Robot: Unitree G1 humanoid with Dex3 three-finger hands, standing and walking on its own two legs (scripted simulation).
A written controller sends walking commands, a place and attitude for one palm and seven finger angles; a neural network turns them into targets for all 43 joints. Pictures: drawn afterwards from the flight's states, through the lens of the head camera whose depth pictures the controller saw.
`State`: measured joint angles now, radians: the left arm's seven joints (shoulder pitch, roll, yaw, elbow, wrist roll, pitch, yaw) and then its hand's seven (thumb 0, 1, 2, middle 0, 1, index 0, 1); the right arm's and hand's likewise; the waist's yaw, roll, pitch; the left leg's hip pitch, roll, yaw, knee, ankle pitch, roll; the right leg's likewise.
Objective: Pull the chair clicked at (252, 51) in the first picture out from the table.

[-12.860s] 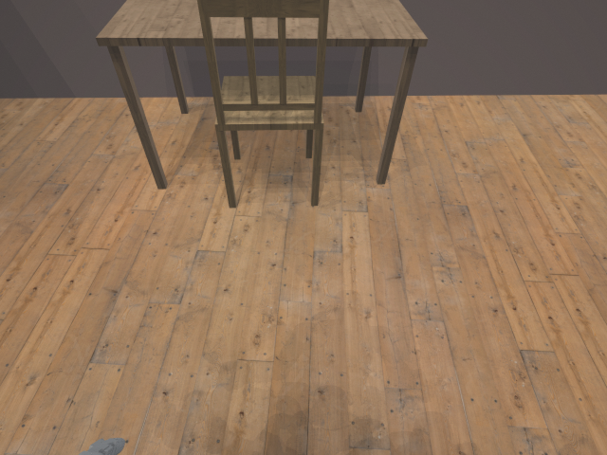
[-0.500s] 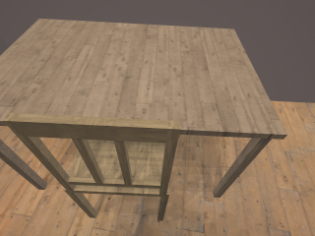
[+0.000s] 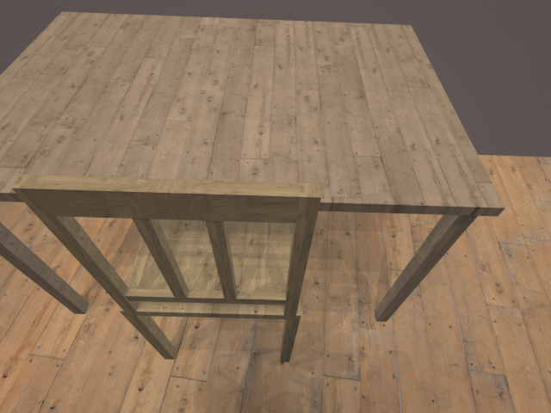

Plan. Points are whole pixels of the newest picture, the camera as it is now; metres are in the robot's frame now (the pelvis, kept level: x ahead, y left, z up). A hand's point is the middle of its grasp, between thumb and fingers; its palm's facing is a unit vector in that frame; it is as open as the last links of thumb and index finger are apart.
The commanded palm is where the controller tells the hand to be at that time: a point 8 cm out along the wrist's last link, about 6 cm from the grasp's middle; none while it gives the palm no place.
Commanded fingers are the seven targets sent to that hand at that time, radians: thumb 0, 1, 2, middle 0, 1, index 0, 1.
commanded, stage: shuffle to correct the standing spot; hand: left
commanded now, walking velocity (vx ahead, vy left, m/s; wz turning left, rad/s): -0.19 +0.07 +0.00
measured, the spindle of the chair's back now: (165, 260) +0.37 +0.23 -0.08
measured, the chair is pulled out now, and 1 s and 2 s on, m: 0.00 0.00 0.00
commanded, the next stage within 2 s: come to a stop and stand still in 0.10 s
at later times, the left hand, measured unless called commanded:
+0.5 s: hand out of the picture -0.02 +0.24 -0.18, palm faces -0.06 -0.98 -0.18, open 7.4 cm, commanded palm none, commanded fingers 0.00 0.90 0.90 -0.20 -0.30 -0.20 -0.30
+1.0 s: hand out of the picture -0.06 +0.19 -0.19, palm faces +0.00 -0.99 -0.16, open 7.4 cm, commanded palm none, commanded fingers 0.00 0.90 0.90 -0.20 -0.30 -0.20 -0.30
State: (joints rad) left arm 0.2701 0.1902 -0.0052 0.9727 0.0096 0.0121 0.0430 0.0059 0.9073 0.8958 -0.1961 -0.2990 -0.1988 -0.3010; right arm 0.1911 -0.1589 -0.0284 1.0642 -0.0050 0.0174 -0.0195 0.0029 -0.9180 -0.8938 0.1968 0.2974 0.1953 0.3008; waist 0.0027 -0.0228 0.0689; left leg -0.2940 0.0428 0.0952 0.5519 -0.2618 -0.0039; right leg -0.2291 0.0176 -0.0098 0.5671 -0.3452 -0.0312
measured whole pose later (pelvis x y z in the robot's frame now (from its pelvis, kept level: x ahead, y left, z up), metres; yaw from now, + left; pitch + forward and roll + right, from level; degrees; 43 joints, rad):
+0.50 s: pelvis -0.06 +0.05 +0.00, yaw -1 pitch +4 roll -2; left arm 0.25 0.22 0.00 0.97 0.02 0.05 0.01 0.00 0.91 0.90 -0.19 -0.30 -0.20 -0.30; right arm 0.22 -0.14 -0.04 1.04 -0.02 0.01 0.00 0.00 -0.93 -0.89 0.20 0.30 0.20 0.30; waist -0.03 -0.04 0.01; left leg -0.41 0.01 0.13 0.44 -0.11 0.09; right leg -0.20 -0.02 -0.05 0.62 -0.52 -0.02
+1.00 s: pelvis -0.05 +0.04 -0.01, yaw +0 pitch +1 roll -1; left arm 0.34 0.12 -0.01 1.05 0.01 -0.02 0.05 0.01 0.91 0.90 -0.20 -0.30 -0.20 -0.30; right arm 0.37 -0.12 0.01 1.07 -0.03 0.00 -0.01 0.00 -0.91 -0.89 0.20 0.30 0.19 0.30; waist -0.04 0.01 0.03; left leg -0.45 0.02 0.10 0.68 -0.26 0.07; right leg -0.11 0.01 -0.08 0.57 -0.49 -0.02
